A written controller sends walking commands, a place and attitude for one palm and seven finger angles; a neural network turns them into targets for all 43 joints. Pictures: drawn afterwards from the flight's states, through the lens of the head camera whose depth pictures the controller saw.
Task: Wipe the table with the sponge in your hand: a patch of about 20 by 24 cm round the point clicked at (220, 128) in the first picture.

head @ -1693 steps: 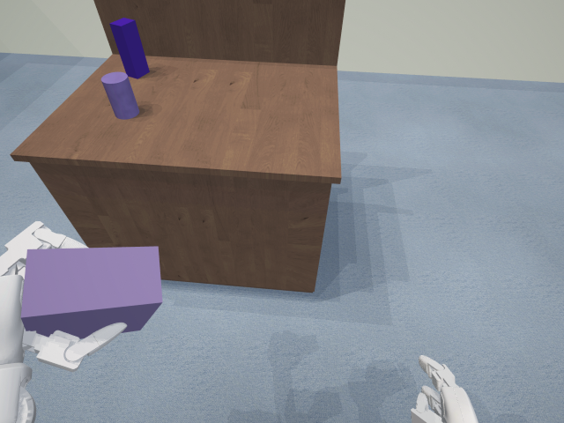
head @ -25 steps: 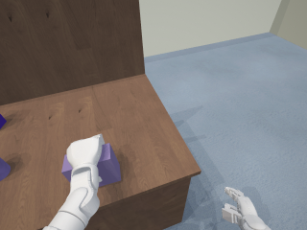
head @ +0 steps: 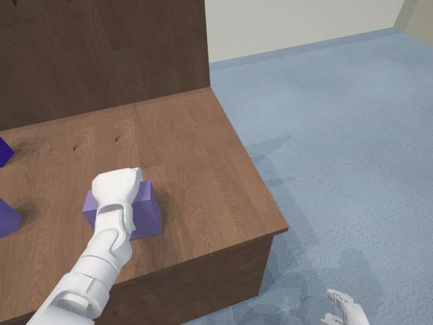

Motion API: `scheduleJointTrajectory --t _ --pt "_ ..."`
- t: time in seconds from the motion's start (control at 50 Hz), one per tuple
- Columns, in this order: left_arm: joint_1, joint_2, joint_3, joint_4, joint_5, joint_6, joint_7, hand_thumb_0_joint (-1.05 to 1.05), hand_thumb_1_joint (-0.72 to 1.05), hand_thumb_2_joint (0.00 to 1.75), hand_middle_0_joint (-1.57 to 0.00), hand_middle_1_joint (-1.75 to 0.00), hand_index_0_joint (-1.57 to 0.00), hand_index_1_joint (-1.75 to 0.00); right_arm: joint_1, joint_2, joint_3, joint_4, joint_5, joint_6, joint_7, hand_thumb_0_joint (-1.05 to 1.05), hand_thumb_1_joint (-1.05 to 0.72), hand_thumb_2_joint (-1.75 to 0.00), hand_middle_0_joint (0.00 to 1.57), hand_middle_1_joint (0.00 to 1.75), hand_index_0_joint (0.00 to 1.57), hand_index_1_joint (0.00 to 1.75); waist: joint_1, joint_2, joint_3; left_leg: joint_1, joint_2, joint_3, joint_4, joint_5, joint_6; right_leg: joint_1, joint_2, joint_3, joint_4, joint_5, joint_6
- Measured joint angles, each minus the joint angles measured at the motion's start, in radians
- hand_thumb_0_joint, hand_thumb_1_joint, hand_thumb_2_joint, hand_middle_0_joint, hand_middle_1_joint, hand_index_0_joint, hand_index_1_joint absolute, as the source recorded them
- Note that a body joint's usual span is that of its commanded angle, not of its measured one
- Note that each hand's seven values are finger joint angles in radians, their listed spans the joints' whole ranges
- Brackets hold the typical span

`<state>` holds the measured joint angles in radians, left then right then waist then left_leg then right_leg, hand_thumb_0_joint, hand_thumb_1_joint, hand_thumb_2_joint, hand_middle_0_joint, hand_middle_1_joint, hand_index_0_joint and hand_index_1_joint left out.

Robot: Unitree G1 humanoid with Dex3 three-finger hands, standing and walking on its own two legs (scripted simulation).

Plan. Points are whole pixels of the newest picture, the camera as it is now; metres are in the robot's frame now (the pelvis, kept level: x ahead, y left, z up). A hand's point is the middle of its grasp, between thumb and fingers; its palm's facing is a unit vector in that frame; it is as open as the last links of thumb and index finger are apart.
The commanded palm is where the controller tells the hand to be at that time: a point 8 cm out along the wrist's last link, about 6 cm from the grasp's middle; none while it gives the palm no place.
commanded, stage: wipe forward along the middle lane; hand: left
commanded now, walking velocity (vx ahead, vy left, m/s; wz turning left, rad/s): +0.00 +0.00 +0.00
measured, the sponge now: (128, 218) +0.33 +0.24 -0.03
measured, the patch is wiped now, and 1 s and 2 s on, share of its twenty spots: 0.95 0.95 0.95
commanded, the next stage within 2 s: slide back across to the first lane in 1.16 s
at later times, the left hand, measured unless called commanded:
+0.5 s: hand (125, 187) +0.38 +0.25 +0.01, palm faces -0.11 +0.01 -0.99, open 10.2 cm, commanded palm +0.37 +0.26 +0.04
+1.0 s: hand (123, 168) +0.44 +0.27 +0.01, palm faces -0.13 +0.01 -0.99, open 10.2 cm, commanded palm +0.43 +0.28 +0.04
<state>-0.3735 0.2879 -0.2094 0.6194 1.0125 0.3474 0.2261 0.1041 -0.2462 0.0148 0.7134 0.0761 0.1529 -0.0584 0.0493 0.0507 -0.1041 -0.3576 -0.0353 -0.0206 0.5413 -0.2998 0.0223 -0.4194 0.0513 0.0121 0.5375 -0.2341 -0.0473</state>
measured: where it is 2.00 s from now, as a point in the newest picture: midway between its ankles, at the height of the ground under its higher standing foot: outside the picture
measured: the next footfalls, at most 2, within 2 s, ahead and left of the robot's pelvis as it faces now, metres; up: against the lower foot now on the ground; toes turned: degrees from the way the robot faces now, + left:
none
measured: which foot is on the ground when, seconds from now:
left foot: down 0.00-1.00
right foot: down 0.00-1.00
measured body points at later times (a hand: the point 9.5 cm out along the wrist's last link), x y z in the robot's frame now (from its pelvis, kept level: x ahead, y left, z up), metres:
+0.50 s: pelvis -0.02 -0.01 -0.01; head +0.03 -0.03 +0.44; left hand +0.39 +0.24 +0.07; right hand +0.09 -0.28 -0.14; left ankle -0.02 +0.11 -0.73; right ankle +0.02 -0.09 -0.73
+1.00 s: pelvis -0.01 +0.00 -0.02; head +0.06 -0.01 +0.43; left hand +0.44 +0.27 +0.07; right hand +0.04 -0.28 -0.15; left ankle -0.02 +0.11 -0.73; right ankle +0.02 -0.09 -0.73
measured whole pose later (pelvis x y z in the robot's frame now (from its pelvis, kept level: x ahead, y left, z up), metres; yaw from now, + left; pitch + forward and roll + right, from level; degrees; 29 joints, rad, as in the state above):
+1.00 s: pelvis -0.01 +0.00 -0.02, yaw -1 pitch +17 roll -1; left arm -0.82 0.51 -0.03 1.17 1.04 0.14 0.29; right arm 0.27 -0.28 0.00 0.75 0.07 0.10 -0.04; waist -0.08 0.04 -0.14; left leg -0.65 -0.01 -0.02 0.69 -0.33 0.02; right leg -0.69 0.08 0.00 0.61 -0.22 -0.05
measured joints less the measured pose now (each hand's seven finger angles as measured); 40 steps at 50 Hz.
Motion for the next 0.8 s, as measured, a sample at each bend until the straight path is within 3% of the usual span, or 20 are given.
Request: scheduleJointTrajectory --t 0.38,0.8 --pt "-0.209 0.068 0.079 0.298 0.001 -0.125 0.066 0.00 -0.56 1.06 -0.75 -1.29 -0.77 -1.31 0.074 -0.020 -0.015 0.025 -0.002 -0.020 -0.007 0.01 -0.90 -0.90 0.20 0.30 0.20 0.30 -0.050 -0.004 -0.019 -0.141 0.012 -0.008 0.074 -0.002 -0.011 -0.132 0.012 -0.014 0.056 0.008 -0.012" --pt "-0.411 0.186 0.147 0.515 0.012 -0.190 0.071 0.02 -0.57 1.08 -0.75 -1.29 -0.76 -1.33 0.130 -0.031 -0.015 0.033 -0.002 -0.055 0.007 0.01 -0.90 -0.90 0.20 0.30 0.20 0.30 -0.116 -0.008 -0.021 -0.267 0.027 -0.011 0.127 -0.011 -0.014 -0.244 0.027 -0.020 0.072 0.021 -0.014"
